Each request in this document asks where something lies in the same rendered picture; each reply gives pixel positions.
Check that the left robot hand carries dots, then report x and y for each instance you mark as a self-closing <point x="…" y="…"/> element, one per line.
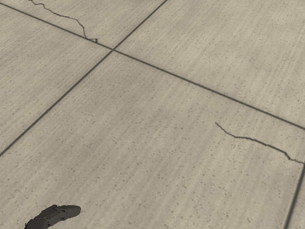
<point x="52" y="215"/>

